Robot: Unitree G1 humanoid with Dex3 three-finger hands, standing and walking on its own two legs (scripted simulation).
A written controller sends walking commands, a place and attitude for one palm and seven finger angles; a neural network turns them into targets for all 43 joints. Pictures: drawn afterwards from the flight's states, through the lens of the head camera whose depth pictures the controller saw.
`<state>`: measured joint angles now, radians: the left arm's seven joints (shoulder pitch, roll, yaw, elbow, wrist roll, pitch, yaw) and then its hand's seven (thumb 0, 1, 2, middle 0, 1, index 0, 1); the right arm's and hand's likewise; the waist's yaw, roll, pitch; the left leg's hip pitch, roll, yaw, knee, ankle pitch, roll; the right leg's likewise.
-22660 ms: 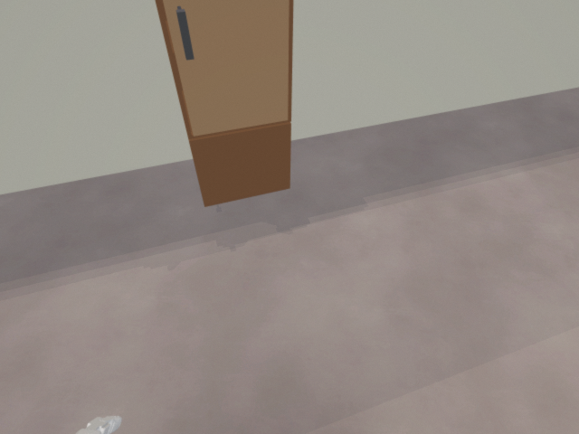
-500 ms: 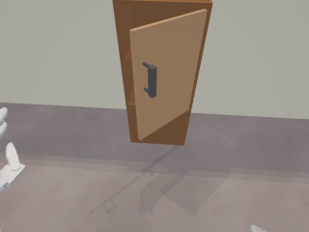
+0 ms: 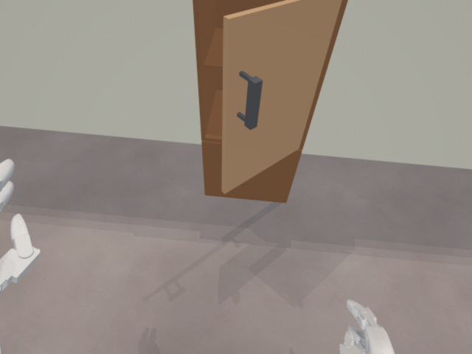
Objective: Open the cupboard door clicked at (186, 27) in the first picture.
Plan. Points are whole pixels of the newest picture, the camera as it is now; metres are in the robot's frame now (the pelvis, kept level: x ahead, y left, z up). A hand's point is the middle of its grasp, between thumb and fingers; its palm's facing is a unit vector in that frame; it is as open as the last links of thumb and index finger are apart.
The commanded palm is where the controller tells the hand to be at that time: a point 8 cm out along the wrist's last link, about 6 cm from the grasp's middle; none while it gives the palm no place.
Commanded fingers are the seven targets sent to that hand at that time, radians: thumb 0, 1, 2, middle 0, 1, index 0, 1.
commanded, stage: stop stepping back and stand still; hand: left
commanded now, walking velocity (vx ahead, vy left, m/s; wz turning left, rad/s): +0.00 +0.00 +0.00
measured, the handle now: (247, 100) +0.69 +0.03 +0.05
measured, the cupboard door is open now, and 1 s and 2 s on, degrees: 44 44 44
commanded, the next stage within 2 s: let the arm hang, fingers relaxed in 0.30 s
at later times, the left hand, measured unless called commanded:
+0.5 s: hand (58, 304) +0.17 +0.28 +0.02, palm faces +0.22 -0.85 -0.47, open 7.4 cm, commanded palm none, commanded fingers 0.00 0.90 0.90 -0.20 -0.30 -0.20 -0.30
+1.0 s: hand out of the picture -0.06 +0.21 -0.16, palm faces +0.04 -0.96 -0.28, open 7.3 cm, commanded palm none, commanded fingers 0.00 0.90 0.90 -0.20 -0.30 -0.20 -0.30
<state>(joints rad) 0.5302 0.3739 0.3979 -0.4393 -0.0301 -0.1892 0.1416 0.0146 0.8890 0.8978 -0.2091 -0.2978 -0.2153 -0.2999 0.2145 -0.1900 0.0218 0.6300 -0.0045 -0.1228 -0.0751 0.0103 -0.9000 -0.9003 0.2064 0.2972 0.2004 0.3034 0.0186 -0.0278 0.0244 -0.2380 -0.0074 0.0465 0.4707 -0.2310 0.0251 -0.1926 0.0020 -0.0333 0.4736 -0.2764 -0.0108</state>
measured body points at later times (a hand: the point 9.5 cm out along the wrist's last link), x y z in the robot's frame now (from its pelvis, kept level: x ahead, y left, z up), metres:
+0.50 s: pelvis -0.03 +0.02 +0.00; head -0.02 +0.00 +0.44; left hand +0.16 +0.32 +0.05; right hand +0.13 -0.24 -0.11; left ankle +0.01 +0.10 -0.74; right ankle -0.02 -0.11 -0.74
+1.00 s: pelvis -0.04 -0.01 +0.00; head -0.02 -0.01 +0.45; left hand -0.06 +0.26 -0.14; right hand -0.03 -0.26 -0.16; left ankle +0.01 +0.10 -0.74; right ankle -0.02 -0.11 -0.74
